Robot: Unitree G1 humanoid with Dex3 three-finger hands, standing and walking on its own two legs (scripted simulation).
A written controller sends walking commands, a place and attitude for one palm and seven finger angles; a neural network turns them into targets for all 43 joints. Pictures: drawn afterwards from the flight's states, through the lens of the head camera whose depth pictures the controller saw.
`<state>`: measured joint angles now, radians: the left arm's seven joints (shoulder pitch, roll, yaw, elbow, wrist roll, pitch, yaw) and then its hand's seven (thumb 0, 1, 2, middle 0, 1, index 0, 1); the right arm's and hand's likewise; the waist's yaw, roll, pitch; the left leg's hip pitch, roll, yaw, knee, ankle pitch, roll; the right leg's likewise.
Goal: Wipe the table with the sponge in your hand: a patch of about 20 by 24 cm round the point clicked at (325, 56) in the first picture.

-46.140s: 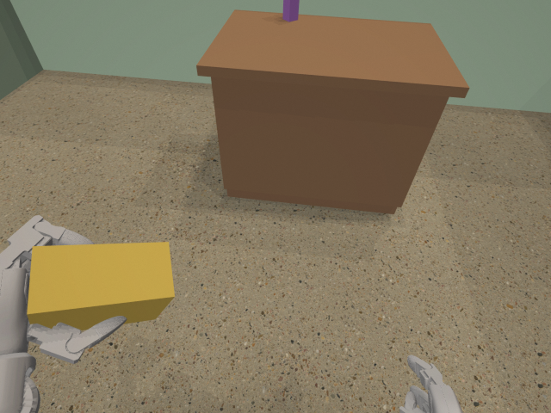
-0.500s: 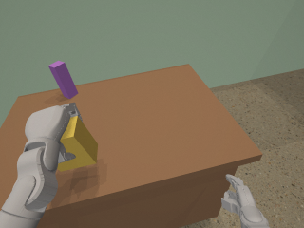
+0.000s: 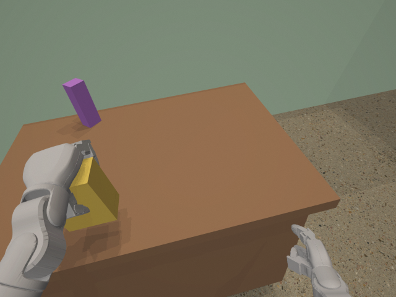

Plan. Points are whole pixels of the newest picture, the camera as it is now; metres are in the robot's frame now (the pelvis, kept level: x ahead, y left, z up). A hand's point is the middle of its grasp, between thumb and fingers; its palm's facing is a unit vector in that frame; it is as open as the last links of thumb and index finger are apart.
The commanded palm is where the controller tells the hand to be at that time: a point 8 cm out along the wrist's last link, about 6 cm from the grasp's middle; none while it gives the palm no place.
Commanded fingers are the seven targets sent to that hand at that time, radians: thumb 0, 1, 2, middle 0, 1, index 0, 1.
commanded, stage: bring the sponge back beside the body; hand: left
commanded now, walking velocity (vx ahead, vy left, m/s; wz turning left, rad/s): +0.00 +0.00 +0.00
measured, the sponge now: (86, 201) +0.24 +0.29 +0.09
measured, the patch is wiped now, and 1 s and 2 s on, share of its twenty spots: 0.95 0.95 0.95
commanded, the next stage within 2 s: step back with the hand held close in 1.34 s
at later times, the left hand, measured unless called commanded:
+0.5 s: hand (68, 199) +0.22 +0.28 +0.14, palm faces +0.11 -0.12 -0.99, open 10.5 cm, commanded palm +0.18 +0.28 +0.21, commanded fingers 0.00 0.10 1.30 -1.20 -1.60 -1.20 -1.60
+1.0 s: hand (64, 223) +0.18 +0.28 +0.11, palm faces +0.06 -0.13 -0.99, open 10.5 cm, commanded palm +0.15 +0.28 +0.19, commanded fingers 0.00 0.10 1.30 -1.20 -1.60 -1.20 -1.60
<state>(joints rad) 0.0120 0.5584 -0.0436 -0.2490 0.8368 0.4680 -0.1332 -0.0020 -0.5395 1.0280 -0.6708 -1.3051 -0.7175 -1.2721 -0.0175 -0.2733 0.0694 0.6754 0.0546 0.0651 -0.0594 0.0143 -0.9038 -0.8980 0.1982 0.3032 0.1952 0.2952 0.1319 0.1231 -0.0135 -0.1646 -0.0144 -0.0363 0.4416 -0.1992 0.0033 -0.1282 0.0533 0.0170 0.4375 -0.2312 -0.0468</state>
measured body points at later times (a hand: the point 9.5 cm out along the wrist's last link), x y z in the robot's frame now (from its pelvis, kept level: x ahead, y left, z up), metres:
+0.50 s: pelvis +0.00 +0.01 +0.00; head -0.03 -0.04 +0.45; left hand +0.21 +0.29 +0.19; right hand +0.26 -0.18 -0.07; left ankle +0.03 +0.12 -0.74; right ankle +0.01 -0.09 -0.74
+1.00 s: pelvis +0.00 +0.00 +0.00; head -0.04 -0.04 +0.45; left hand +0.18 +0.29 +0.17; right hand +0.26 -0.18 -0.07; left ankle +0.03 +0.12 -0.74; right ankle +0.01 -0.09 -0.74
